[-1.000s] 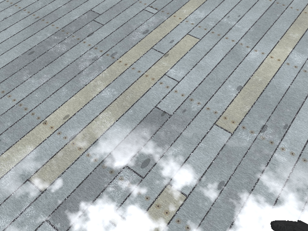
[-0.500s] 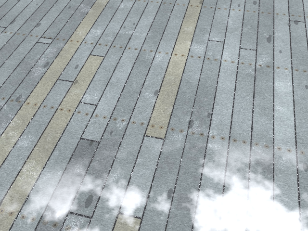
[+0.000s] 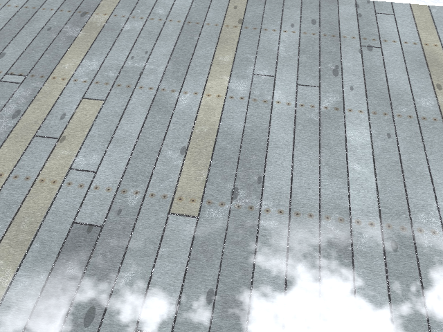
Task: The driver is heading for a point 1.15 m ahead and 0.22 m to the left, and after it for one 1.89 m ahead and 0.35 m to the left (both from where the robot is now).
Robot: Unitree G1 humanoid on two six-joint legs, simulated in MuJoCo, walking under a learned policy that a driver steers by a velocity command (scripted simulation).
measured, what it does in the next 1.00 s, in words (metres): walks ahead, turning left: left foot, then right foot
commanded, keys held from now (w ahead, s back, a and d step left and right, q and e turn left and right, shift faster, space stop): q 0.28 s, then w+q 0.32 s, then w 0.02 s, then w+e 0.38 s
